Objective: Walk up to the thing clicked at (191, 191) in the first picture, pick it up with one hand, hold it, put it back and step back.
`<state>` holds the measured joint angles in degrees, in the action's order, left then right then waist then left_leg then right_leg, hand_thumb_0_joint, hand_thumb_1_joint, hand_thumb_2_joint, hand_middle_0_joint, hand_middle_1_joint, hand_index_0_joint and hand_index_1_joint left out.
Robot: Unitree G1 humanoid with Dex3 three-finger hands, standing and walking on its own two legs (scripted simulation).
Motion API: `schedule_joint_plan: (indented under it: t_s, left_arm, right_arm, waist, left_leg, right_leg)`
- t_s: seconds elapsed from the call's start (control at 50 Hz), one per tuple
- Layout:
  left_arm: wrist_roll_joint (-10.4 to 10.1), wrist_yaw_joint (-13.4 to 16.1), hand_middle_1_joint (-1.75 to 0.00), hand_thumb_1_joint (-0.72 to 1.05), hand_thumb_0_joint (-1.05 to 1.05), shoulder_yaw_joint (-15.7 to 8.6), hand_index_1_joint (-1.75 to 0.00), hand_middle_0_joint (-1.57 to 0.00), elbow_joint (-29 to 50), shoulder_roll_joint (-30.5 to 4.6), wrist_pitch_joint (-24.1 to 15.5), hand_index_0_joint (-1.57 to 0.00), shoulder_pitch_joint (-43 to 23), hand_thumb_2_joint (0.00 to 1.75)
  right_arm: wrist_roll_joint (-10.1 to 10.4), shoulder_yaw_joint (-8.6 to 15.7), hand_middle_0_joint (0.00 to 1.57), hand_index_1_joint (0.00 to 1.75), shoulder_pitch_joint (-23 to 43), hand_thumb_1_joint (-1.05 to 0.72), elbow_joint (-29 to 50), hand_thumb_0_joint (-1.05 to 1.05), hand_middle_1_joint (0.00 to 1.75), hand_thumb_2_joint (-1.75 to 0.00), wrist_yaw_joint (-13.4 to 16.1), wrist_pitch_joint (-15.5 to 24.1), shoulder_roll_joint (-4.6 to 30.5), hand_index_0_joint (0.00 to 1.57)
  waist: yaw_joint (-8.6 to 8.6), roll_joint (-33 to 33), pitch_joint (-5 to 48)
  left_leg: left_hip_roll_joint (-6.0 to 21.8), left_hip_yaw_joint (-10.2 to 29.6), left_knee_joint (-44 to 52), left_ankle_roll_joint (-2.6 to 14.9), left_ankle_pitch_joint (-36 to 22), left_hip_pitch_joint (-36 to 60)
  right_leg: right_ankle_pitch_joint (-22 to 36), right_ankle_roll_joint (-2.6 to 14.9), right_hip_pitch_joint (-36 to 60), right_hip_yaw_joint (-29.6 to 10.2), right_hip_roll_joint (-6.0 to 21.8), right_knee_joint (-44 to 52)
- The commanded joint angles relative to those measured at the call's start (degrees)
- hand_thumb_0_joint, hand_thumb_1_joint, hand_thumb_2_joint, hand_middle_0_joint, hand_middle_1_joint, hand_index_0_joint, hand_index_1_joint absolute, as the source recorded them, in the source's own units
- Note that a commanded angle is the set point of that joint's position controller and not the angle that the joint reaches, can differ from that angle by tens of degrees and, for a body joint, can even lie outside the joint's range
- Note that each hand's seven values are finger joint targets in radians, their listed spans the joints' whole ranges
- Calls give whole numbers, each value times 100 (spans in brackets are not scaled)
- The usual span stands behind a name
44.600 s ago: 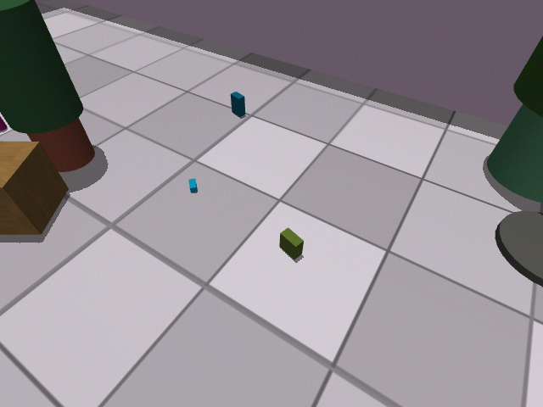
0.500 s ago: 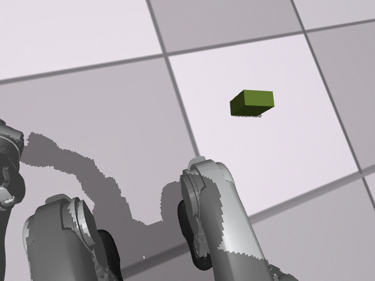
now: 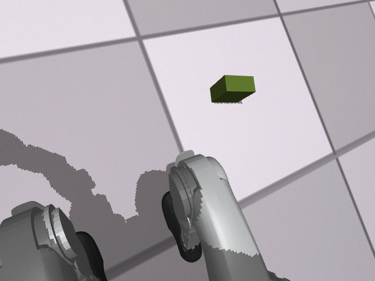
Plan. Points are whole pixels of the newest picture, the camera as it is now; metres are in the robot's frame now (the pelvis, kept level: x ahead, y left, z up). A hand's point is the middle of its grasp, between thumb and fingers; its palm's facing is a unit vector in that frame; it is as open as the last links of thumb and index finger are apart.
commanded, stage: rest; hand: left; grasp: from above
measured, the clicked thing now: out of the picture +0.45 +0.32 -0.23
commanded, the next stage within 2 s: open in 1.30 s
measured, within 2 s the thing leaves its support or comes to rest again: rests again in 0.94 s
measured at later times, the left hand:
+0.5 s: hand out of the picture +0.46 +0.30 -0.23, palm faces -0.19 -0.37 -0.91, open 6.4 cm
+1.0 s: hand out of the picture +0.46 +0.29 -0.25, palm faces -0.18 -0.38 -0.91, open 6.5 cm
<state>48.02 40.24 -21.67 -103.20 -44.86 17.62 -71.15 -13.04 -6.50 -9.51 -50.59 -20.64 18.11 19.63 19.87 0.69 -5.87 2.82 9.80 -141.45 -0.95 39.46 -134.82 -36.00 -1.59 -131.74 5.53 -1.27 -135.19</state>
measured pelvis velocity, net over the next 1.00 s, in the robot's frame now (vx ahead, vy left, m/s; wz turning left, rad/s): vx -0.01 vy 0.01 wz -0.08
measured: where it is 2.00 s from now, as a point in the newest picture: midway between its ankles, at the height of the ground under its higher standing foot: (143, 259)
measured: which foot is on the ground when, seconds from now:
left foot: down 0.00-1.00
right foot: down 0.00-1.00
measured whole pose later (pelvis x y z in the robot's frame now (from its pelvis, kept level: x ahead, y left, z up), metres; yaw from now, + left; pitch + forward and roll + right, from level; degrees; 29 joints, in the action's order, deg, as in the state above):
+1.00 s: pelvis -0.01 +0.01 +0.00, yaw -5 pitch +27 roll -13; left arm 41.4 46.1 -20.6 -106.1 -57.4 16.3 -71.7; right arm -13.5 -18.0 -7.5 -42.8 -24.8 21.9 22.2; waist 25.8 7.3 -15.1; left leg 2.9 15.3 -144.2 -0.6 40.7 -132.4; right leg -35.4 -2.9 -126.7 10.0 -2.6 -133.5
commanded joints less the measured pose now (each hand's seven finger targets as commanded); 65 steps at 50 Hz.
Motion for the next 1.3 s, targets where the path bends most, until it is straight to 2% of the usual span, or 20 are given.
schedule_joint_plan:
  t_s: [0.0,0.1,0.12,0.14,0.16,0.2,0.24,0.26,0.34,0.4,0.46,0.54,0.58,0.66,0.88,0.9,0.98,1.04,1.1,1.28]
  left_arm:
    - [122,462,-52,71,0,170,-53,-115,513,-1435,-37,-115,-1833,58]
    - [15,658,-45,69,0,47,-48,-120,505,-1661,-97,-116,-1915,65]
    - [-6,668,-48,70,0,140,-51,-120,345,-1561,-83,-117,-1792,64]
    - [46,717,-46,71,0,-47,-50,-120,481,-1849,-111,-117,-1845,65]
    - [0,684,-48,73,0,99,-51,-121,352,-1664,-82,-118,-1800,65]
    - [6,657,-48,75,0,23,-49,-121,348,-1843,-73,-120,-1723,60]
    - [-63,616,-48,77,0,209,-48,-121,290,-1703,-39,-120,-1663,55]
    - [-77,652,-47,75,0,92,-48,-120,283,-1856,-44,-119,-1605,58]
    - [-138,731,-48,75,0,57,-49,-119,120,-1861,-23,-118,-1410,57]
    - [-290,729,-50,77,0,201,-51,-121,157,-1741,-32,-120,-1595,60]
    - [-307,804,-47,73,0,88,-48,-118,276,-2020,-97,-117,-1620,57]
    - [-331,783,-50,77,0,254,-50,-118,332,-2045,-164,-118,-1606,56]
    - [-332,810,-49,76,0,155,-50,-118,354,-2250,-192,-118,-1627,57]
    - [-310,791,-49,77,0,231,-50,-119,234,-2261,-176,-119,-1495,58]
    - [-561,789,-47,75,0,310,-48,-119,232,-2390,-100,-117,-1387,57]
    - [-587,804,-47,73,0,263,-49,-117,218,-2413,-101,-116,-1346,58]
    - [-587,792,-50,71,0,371,-51,-113,242,-2419,-103,-113,-1395,58]
    - [-600,780,-48,71,0,449,-50,-114,355,-2450,-118,-113,-1445,58]
    - [-557,883,-46,70,0,356,-48,-115,349,-2574,-134,-113,-1423,58]
    - [-778,855,-48,70,0,544,-49,-113,311,-2408,-97,-112,-1353,57]
  right_arm:
    - [-44,246,20,30,-1475,-91,-124,0,30,-90,-52,61,1667,20]
    - [-81,108,20,30,-1491,-91,-126,0,30,-90,-150,92,1757,20]
    - [-128,72,20,30,-1393,-92,-120,0,30,-90,-182,103,1741,20]
    - [-114,79,20,30,-1470,-91,-138,0,30,-90,-196,118,1802,20]
    - [-163,23,20,30,-1369,-92,-117,0,30,-90,-230,125,1755,20]
    - [-163,6,20,30,-1379,-92,-104,0,30,-90,-281,155,1848,20]
    - [-176,-23,20,30,-1292,-92,-125,0,30,-90,-323,193,1882,20]
    - [-127,-52,20,30,-1352,-91,-21,0,30,-90,-338,195,1934,20]
    - [-88,-123,20,30,-1454,-91,63,0,30,-90,-426,160,1987,20]
    - [-101,-211,20,30,-1328,-91,196,0,30,-90,-455,195,2006,20]
    - [-65,-309,20,30,-1360,-91,204,0,30,-90,-474,211,2013,20]
    - [-114,-423,20,30,-1221,-91,245,0,30,-90,-470,249,2005,20]
    - [-61,-454,20,30,-1213,-91,276,0,30,-90,-448,272,2036,20]
    - [-65,-504,20,30,-1233,-91,290,0,30,-90,-438,280,2091,20]
    - [-74,-711,20,30,-1186,-91,508,0,30,-90,-418,349,2184,20]
    - [-44,-724,20,30,-1177,-91,535,0,30,-90,-405,339,2212,20]
    - [-33,-795,20,30,-1094,-91,558,0,30,-90,-384,377,2181,20]
    - [-48,-814,20,30,-1057,-91,541,0,30,-90,-370,409,2226,20]
    - [-11,-800,20,30,-1139,-91,595,0,30,-90,-370,410,2291,20]
    - [-47,-934,20,30,-1106,-91,740,0,30,-90,-397,452,2316,20]
  waist:
    - [273,-2017,4163]
    - [378,-2190,4048]
    - [407,-2184,3842]
    - [409,-2101,3908]
    - [467,-2157,3694]
    - [527,-2068,3594]
    - [557,-2151,3505]
    - [522,-2148,3580]
    - [552,-2261,3586]
    - [733,-2235,3358]
    - [711,-2291,3412]
    - [810,-2380,3164]
    - [757,-2364,3229]
    - [827,-2391,3158]
    - [979,-2172,2872]
    - [931,-2143,2957]
    - [914,-2270,2841]
    - [1001,-2389,2745]
    - [1007,-2448,2776]
    - [1138,-2243,2609]
  left_leg:
    - [-40,-492,1292,153,-879,2729]
    - [15,-409,1264,104,-1152,2810]
    - [4,-424,1235,111,-1178,2753]
    - [18,-380,1216,118,-1210,2833]
    - [-1,-421,1154,122,-1228,2737]
    - [-7,-395,1151,150,-1187,2707]
    - [4,-352,1167,124,-1117,2844]
    - [39,-309,1189,115,-1155,2884]
    - [62,-213,1272,78,-1285,2884]
    - [68,-163,1181,94,-1224,2841]
    - [91,-111,1206,86,-1222,2886]
    - [65,-175,1144,87,-1066,2827]
    - [81,-156,1126,98,-1068,2814]
    - [93,-86,1166,73,-1025,2926]
    - [85,-22,1160,115,-904,2636]
    - [128,27,1158,97,-987,2752]
    - [139,57,1134,76,-1026,2810]
    - [143,96,1196,54,-895,2922]
    - [175,177,1269,43,-909,3028]
    - [141,142,1130,78,-1089,2849]
  right_leg:
    - [950,239,2466,605,-172,1427]
    - [1251,240,2566,686,-175,1360]
    - [1309,234,2591,712,-172,1311]
    - [1333,223,2613,740,-172,1350]
    - [1365,216,2596,738,-165,1306]
    - [1333,198,2598,773,-171,1347]
    - [1296,200,2485,821,-164,1295]
    - [1322,212,2564,819,-211,1350]
    - [1466,234,2740,848,-219,1292]
    - [1486,211,2626,890,-216,1247]
    - [1477,218,2684,917,-231,1272]
    - [1362,209,2696,919,-215,1274]
    - [1374,202,2745,904,-241,1347]
    - [1364,208,2738,953,-237,1321]
    - [1346,143,2928,983,-269,1396]
    - [1430,142,2962,1003,-278,1405]
    - [1476,153,2883,1034,-265,1335]
    - [1383,160,2819,1072,-263,1332]
    - [1409,174,2900,1103,-274,1380]
    - [1591,118,3028,1109,-289,1439]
